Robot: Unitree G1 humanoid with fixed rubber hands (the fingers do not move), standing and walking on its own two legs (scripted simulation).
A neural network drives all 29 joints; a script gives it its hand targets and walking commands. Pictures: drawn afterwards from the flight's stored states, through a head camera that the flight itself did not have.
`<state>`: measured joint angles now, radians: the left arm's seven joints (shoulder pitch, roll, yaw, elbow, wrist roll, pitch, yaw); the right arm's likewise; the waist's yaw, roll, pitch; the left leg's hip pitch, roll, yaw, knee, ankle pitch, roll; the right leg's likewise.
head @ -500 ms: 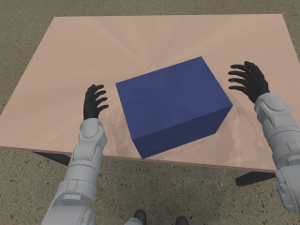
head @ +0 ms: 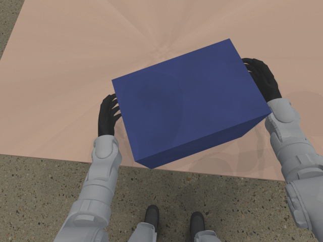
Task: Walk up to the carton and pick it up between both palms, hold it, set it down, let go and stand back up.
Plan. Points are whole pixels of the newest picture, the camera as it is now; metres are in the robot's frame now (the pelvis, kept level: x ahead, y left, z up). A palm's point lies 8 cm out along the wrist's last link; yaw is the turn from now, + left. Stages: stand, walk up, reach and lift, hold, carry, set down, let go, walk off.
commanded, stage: reach and lift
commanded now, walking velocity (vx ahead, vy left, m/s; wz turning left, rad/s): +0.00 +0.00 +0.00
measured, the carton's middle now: (185, 112) +0.42 +0.01 -0.02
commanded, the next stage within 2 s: none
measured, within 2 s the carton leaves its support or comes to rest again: neither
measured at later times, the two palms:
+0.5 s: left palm (109, 133) +0.36 +0.18 -0.04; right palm (256, 96) +0.47 -0.15 -0.02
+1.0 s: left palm (109, 138) +0.35 +0.18 -0.04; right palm (253, 98) +0.46 -0.14 -0.02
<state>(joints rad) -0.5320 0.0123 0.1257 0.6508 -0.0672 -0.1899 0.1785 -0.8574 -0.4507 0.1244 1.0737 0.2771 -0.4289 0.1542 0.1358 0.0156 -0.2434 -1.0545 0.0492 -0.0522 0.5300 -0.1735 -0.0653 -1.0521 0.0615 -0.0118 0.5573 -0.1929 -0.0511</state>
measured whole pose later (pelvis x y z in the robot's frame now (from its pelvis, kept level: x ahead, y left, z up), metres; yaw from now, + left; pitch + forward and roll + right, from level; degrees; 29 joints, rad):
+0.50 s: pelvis -0.01 +0.00 +0.00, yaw +0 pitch +39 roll +0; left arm -0.52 -0.05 0.17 0.63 -0.01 -0.19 0.21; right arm -0.86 -0.38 0.12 1.09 0.18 -0.44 0.13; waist 0.14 0.01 -0.27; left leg -1.06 0.05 -0.05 0.53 -0.16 -0.07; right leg -1.05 0.06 -0.01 0.56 -0.19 -0.05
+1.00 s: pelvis -0.01 +0.00 +0.00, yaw +0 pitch +39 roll +0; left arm -0.51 -0.12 0.29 0.76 0.03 -0.35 0.21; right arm -0.88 -0.30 -0.08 1.23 -0.08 -0.53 0.14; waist 0.14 0.01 -0.31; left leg -1.06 0.05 -0.05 0.53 -0.16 -0.07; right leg -1.05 0.06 -0.01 0.56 -0.19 -0.05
